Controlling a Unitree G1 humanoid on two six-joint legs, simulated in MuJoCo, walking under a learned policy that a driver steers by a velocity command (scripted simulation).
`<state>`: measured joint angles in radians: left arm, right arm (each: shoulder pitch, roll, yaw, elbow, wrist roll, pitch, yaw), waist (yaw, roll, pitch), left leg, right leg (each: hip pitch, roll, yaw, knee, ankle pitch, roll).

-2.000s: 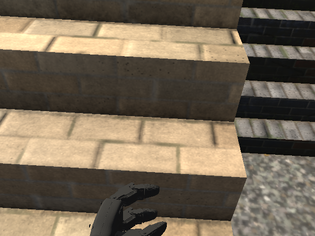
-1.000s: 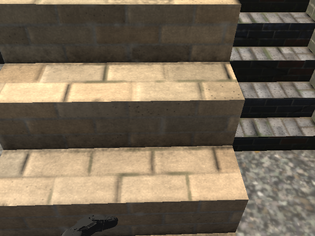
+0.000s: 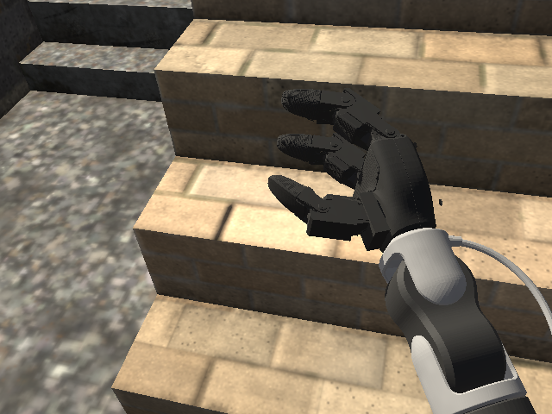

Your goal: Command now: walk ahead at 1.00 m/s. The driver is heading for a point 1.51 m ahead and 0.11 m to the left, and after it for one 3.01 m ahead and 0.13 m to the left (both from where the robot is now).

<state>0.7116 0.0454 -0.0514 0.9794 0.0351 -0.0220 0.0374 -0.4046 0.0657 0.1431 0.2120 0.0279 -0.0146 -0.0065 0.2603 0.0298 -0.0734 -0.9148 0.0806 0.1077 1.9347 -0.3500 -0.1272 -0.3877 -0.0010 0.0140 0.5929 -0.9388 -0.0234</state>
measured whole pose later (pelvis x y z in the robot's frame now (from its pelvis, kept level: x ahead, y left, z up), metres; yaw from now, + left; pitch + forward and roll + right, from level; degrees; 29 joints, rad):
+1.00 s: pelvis -0.45 -0.04 -0.10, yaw +1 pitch +0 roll +0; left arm 0.28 0.24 0.05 0.79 0.00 -0.07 0.04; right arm 0.17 -0.22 -0.08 0.67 0.03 -0.02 0.01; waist 0.00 0.00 -0.08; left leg -0.41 0.10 0.06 0.79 -0.23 0.00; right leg -0.11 -0.08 -0.13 0.25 -0.14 0.01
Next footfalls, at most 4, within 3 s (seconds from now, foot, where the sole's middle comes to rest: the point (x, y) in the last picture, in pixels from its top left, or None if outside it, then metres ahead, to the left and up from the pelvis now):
0.12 left None -0.24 0.12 -0.89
0.42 right None -0.41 -0.19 -0.89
1.06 left None -0.43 0.11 -0.89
1.56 right None -0.06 -0.07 -0.89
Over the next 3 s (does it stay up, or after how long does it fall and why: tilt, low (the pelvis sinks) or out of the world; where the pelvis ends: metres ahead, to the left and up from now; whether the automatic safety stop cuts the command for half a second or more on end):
stays up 0.60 0.08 0.39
